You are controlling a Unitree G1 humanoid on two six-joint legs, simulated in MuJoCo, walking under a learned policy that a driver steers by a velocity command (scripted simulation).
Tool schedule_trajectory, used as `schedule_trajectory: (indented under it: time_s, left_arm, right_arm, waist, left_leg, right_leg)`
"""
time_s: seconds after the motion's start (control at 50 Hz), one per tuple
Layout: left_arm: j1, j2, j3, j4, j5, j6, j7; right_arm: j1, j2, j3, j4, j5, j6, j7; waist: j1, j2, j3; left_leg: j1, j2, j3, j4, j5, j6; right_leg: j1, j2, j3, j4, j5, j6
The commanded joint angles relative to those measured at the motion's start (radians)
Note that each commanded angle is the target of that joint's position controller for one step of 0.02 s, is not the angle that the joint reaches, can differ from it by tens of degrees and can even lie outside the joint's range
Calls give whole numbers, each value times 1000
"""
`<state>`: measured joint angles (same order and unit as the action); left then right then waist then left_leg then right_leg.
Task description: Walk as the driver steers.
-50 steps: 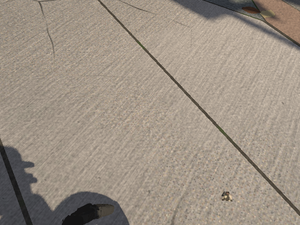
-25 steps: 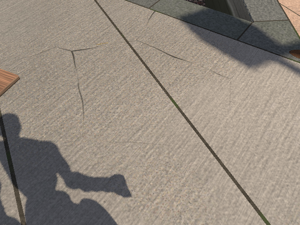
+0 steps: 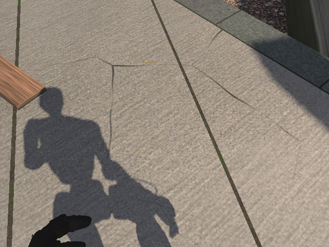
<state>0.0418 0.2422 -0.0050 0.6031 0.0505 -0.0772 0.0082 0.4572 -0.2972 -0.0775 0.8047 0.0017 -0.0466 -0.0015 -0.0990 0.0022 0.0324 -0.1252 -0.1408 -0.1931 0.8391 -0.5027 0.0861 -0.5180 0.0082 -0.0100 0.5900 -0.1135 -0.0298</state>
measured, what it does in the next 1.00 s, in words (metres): walks ahead, turning left: left foot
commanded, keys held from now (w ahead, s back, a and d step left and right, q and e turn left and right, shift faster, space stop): w+q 0.58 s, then w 0.42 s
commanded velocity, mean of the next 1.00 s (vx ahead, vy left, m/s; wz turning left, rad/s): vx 0.50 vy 0.00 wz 0.46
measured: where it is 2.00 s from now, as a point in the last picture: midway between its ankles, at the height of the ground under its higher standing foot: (82, 136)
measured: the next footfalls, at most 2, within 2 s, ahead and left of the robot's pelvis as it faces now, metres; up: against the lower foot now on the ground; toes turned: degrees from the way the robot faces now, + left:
left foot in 0.50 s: +0.36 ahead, +0.16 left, +0.00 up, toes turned +22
right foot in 1.04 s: +0.73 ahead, +0.13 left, +0.00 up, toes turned +24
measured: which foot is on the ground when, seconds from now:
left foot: up 0.00-0.48, down 0.50-1.00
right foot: down 0.00-0.52, up 0.54-1.00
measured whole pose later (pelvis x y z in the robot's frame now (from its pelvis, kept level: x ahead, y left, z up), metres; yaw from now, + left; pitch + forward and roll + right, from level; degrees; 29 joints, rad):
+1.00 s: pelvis +0.51 +0.13 +0.01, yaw +27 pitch +1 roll +1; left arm 0.09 0.24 0.03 0.70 0.03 -0.03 -0.04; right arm 0.46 -0.26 -0.04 0.86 -0.02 -0.07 0.00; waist -0.07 -0.02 0.03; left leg 0.12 -0.10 -0.08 0.24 -0.38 0.08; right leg -0.55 -0.04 -0.05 0.58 -0.09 -0.05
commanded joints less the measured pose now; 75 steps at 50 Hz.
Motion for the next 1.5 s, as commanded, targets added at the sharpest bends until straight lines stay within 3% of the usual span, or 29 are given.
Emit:
schedule_trajectory:
  time_s: [0.02,0.04,0.1,0.18,0.32,0.4,0.46,0.48,0.5,0.52,0.54,0.56,0.6,0.64,0.66,0.78,0.92,0.98,1.02,1.04,1.06,1.08,1.1,1.12,1.18,1.22,1.34,1.44,1.5]
  left_arm:
    - [257,163,76,-11,-2,10,14]
    - [216,102,60,-1,-7,8,9]
    - [238,97,60,47,-20,-11,3]
    - [275,113,71,88,-33,-37,-9]
    - [340,142,83,147,-28,-25,-10]
    - [391,175,94,179,-28,-8,-1]
    - [415,214,101,204,-27,15,8]
    - [414,227,102,207,-29,23,11]
    - [402,222,97,197,-33,28,11]
    - [414,150,77,140,-41,25,2]
    - [346,121,74,60,-31,18,-13]
    - [220,166,82,32,-20,14,-17]
    - [244,122,65,54,-35,0,-18]
    - [314,118,64,88,-7,32,-22]
    - [327,115,64,98,-1,47,-26]
    - [141,83,57,66,-9,55,-40]
    - [-51,84,54,8,-22,41,-48]
    - [25,100,64,26,-23,33,-42]
    - [264,132,84,104,-18,21,-19]
    - [431,192,99,133,3,12,-4]
    - [492,321,131,140,19,10,-5]
    - [423,244,116,142,-25,22,-17]
    - [317,183,100,129,-33,23,-18]
    - [270,130,86,130,-30,18,-23]
    - [266,96,70,169,-34,-2,-21]
    - [300,111,74,195,-41,-17,-24]
    - [372,113,73,252,-48,-17,-27]
    - [446,133,75,293,-44,-10,-18]
    - [422,157,82,296,-35,-3,-9]
  right_arm:
    - [5,-93,-9,-105,-21,-4,-2]
    - [-56,-79,-3,-112,-29,1,8]
    - [-77,-51,-1,-118,-44,34,41]
    - [-165,-34,4,-155,-50,52,58]
    - [-389,1,26,-218,-39,45,79]
    - [-486,-1,29,-258,-41,41,89]
    - [-441,-17,17,-257,-52,39,76]
    - [-340,-32,6,-230,-57,32,67]
    - [-162,-59,-13,-171,-66,22,53]
    - [-42,-163,-44,-157,-71,21,37]
    - [-62,-256,-66,-179,-27,27,27]
    - [-34,-230,-63,-171,-18,36,17]
    - [-112,-125,-31,-140,-16,28,4]
    - [-188,-69,-6,-145,-13,9,3]
    - [-183,-63,-1,-138,-12,-4,7]
    - [-75,-83,-1,-63,-5,-27,16]
    - [19,-106,-2,-7,-16,-34,3]
    - [-12,-127,-4,6,-21,-34,-7]
    - [-33,-137,-5,15,-27,-32,-6]
    - [-23,-97,10,-3,-23,-35,-5]
    - [111,-2,27,-20,17,-35,1]
    - [61,-76,16,-4,-20,-34,-4]
    - [-20,-82,13,-19,-22,-32,1]
    - [-78,-70,20,-28,-25,-34,7]
    - [-64,-37,29,-14,-43,-3,23]
    - [-78,-24,33,-14,-44,7,30]
    - [-324,3,52,-77,-38,7,38]
    - [-460,5,58,-114,-32,-4,35]
    - [-441,-19,50,-115,-29,-17,26]
  waist:
    - [130,-112,-255]
    - [123,-35,-145]
    - [88,-108,-56]
    - [83,-102,-37]
    - [132,-88,23]
    - [166,-90,52]
    - [139,-106,1]
    - [91,-101,-63]
    - [9,-52,-169]
    - [-26,101,-299]
    - [5,254,-360]
    - [-41,93,-269]
    - [60,17,-87]
    - [134,30,-66]
    - [140,38,-73]
    - [91,49,10]
    - [28,58,55]
    - [77,67,44]
    - [186,34,-89]
    - [248,-35,-214]
    - [195,-293,-344]
    - [181,-181,-301]
    - [143,-96,-139]
    - [135,-26,-77]
    - [82,-76,-34]
    - [74,-71,-28]
    - [119,-65,36]
    - [159,-63,41]
    - [131,-74,31]
  left_leg:
    - [-547,90,80,506,70,-21]
    - [-533,121,99,461,140,-28]
    - [-468,171,122,387,171,-42]
    - [-541,195,126,341,262,-48]
    - [-554,214,197,18,465,-46]
    - [-502,195,280,-140,367,-5]
    - [-372,106,342,-213,209,49]
    - [-253,57,348,-254,193,74]
    - [-12,33,322,-324,242,105]
    - [306,280,-27,-367,49,183]
    - [460,494,-565,-529,140,305]
    - [430,471,-465,-546,295,291]
    - [169,393,-208,-542,559,219]
    - [13,316,-85,-576,656,177]
    - [-14,301,-63,-591,695,180]
    - [7,267,5,-674,659,153]
    - [161,315,3,-645,703,123]
    - [176,329,21,-565,911,89]
    - [145,268,83,-267,1103,55]
    - [-18,220,115,13,851,39]
    - [-358,20,186,408,175,-15]
    - [-464,34,75,493,21,1]
    - [-499,96,77,493,101,4]
    - [-479,134,90,435,161,5]
    - [-381,185,133,323,203,-17]
    - [-407,198,155,283,231,-32]
    - [-509,238,218,-21,441,-74]
    - [-445,197,236,-214,485,-81]
    - [-360,172,222,-280,391,-59]
  right_leg:
    - [653,-423,669,-280,-345,-193]
    - [519,-362,508,-303,-285,-164]
    - [348,-272,248,-365,-53,-122]
    - [349,-286,119,-420,72,-144]
    - [405,-264,-87,-425,127,-112]
    - [498,-289,-145,-393,204,-91]
    - [579,-296,-210,-193,632,-70]
    - [575,-289,-233,-28,747,-64]
    - [471,-262,-261,210,665,-38]
    - [154,-214,-260,531,231,6]
    - [-189,-9,-134,816,-429,61]
    - [-309,-54,6,837,-356,53]
    - [-222,-130,17,669,-236,38]
    - [-81,-147,20,577,-231,47]
    - [-53,-138,7,561,-219,51]
    - [-147,-133,-12,297,18,59]
    - [-142,-81,-26,48,97,9]
    - [16,-30,-42,-29,-3,-38]
    - [319,29,-71,-99,-30,-80]
    - [568,-136,102,-111,-117,-127]
    - [822,-429,622,-209,-190,-275]
    - [752,-408,769,-316,-234,-274]
    - [607,-380,580,-314,-246,-253]
    - [500,-333,459,-337,-152,-228]
    - [358,-235,253,-393,64,-175]
    - [357,-224,203,-421,142,-188]
    - [400,-170,82,-475,192,-171]
    - [466,-189,114,-401,302,-167]
    - [502,-215,163,-323,374,-154]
